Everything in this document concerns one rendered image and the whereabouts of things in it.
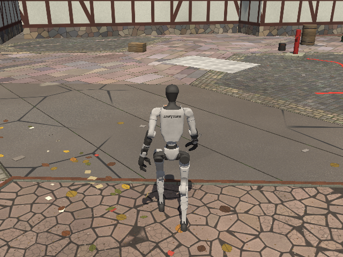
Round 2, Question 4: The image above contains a right robot forearm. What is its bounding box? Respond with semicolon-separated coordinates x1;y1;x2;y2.
191;129;198;144

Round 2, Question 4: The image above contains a left robot upper arm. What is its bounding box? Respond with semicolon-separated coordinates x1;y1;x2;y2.
147;108;161;138

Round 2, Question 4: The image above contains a robot left hand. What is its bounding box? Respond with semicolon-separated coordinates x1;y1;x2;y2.
138;156;151;172

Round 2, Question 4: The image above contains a right robot upper arm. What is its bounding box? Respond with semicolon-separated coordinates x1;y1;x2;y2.
183;108;197;136

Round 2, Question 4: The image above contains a robot right hand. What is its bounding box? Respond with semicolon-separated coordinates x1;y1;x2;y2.
185;141;198;151

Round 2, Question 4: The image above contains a left robot forearm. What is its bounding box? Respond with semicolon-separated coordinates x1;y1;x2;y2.
140;130;152;157

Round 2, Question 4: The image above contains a humanoid robot torso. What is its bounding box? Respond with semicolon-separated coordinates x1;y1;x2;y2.
160;105;184;161

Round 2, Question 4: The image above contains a robot left foot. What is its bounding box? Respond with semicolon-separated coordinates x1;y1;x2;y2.
158;198;165;211

